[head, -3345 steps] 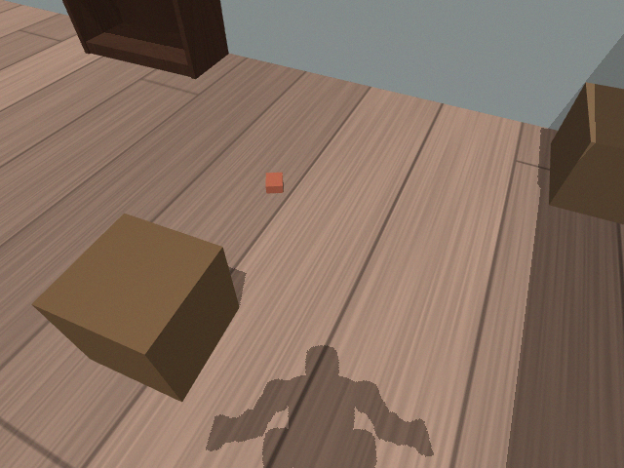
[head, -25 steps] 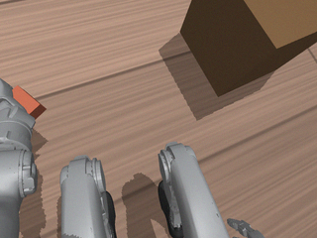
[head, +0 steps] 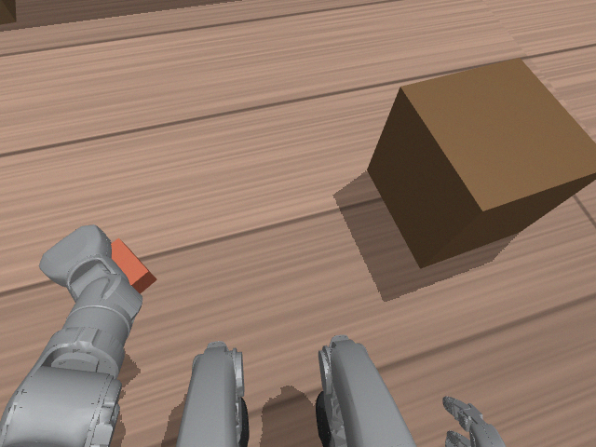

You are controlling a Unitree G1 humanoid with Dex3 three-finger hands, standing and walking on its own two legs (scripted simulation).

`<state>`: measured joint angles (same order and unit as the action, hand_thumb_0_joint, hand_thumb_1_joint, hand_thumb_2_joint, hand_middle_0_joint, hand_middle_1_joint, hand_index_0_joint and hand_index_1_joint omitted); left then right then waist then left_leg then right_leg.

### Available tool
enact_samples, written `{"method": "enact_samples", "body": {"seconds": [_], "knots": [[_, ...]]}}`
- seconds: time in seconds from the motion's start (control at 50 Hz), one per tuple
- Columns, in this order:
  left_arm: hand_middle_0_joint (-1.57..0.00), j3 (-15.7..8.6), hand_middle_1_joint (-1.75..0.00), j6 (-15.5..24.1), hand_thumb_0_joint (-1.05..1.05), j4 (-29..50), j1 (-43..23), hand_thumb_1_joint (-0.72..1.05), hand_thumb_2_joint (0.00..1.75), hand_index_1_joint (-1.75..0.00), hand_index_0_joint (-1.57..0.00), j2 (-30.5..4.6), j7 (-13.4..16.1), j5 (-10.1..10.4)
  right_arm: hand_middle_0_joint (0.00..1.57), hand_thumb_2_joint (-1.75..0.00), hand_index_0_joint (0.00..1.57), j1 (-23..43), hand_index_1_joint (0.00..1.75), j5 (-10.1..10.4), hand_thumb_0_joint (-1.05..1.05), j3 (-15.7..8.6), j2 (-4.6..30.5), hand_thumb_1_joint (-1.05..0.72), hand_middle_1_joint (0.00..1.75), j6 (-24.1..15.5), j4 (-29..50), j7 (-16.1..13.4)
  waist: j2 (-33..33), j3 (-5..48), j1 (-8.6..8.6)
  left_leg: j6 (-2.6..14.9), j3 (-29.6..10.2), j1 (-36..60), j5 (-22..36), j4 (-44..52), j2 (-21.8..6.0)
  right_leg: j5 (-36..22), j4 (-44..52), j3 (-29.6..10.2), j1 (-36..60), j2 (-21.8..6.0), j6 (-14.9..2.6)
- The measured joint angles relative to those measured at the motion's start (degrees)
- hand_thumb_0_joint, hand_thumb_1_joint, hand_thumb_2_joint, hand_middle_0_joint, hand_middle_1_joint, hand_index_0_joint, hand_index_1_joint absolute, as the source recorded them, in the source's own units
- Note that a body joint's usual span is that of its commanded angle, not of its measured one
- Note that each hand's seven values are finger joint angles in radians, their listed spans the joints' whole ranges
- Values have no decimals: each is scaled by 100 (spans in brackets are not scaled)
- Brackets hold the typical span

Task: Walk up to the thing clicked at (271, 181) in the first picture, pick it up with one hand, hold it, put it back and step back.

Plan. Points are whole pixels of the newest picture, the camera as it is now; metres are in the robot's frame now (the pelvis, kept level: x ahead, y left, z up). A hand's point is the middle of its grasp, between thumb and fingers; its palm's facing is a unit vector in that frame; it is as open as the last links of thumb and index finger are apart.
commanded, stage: lift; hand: left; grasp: from above
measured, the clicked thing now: (111, 280) +0.39 +0.28 -0.14
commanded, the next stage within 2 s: hold in 0.68 s
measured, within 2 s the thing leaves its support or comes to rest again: neither
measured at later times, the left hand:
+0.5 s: hand (65, 230) +0.38 +0.25 +0.05, palm faces -0.33 -0.35 -0.88, open 10.5 cm
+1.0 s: hand (25, 215) +0.37 +0.26 +0.11, palm faces -0.32 -0.32 -0.89, open 10.5 cm
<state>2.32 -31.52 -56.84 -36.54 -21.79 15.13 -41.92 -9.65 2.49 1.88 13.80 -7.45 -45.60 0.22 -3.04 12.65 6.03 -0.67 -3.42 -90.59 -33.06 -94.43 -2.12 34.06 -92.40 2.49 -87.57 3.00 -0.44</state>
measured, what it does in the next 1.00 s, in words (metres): rises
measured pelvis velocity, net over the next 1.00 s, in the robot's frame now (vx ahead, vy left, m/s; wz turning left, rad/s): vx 0.08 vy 0.00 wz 0.05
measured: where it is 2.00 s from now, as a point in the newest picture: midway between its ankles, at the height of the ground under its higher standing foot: outside the picture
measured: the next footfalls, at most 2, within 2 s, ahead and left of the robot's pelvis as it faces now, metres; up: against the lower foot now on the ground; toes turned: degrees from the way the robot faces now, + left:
none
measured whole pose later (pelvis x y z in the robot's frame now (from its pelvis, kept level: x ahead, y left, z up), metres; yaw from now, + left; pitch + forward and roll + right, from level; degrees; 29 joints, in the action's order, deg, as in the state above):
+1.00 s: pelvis +0.08 +0.00 +0.19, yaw +3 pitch +9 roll +0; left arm 9.2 -32.4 -54.6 -25.0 -13.6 15.3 -41.0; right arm -14.6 3.0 0.6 14.5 -7.9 -46.2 1.0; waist -1.9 5.2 2.3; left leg -0.2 -0.3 -30.0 -19.7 -40.8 -0.5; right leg 21.0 -40.3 -0.7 -28.1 0.8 -0.1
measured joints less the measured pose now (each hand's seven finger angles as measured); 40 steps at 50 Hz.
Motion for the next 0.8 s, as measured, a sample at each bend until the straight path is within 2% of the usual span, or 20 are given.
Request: {"method": "enact_samples", "body": {"seconds": [0.16, 0.32, 0.48, 0.8], "knots": [[-66, 265, -49, -83, 0, -168, 312, 0, 38, -47, -68, 270, 122, 138, 21, -90, 20, -177, 30, 74, 1, -43, -40, -90, 30, -73, -221, -244, 67, -57, -64, -25, 39, 1619, 236, 1399, -17, -255, 1410, -43, 1612, 5, -37], [-64, 352, -50, -66, 0, -238, 517, 1, 38, -49, -66, 516, 290, 212, 21, -90, 20, -334, 30, 50, 1, -70, -29, -90, 30, -101, -278, -344, 88, -218, -78, -29, 83, 2947, 493, 2594, -16, -525, 2616, -90, 2938, -7, -47], [-63, 394, -50, -88, 0, -281, 567, 3, 36, -49, -65, 638, 280, 310, 21, -90, 20, -481, 30, 26, 1, -83, -35, -90, 30, -81, -249, -259, 110, -394, -123, -17, 149, 4014, 762, 3602, 6, -795, 3610, -158, 3991, -40, -35], [-62, 525, -50, -20, 0, -89, 934, 6, 30, -48, -65, 745, 102, 194, 21, -89, 20, -602, 30, 32, 1, -147, 20, -89, 30, -61, -168, -3, 117, -602, -266, 32, 268, 5497, 1157, 4896, 102, -1165, 4835, -274, 5429, -150, 14]]}}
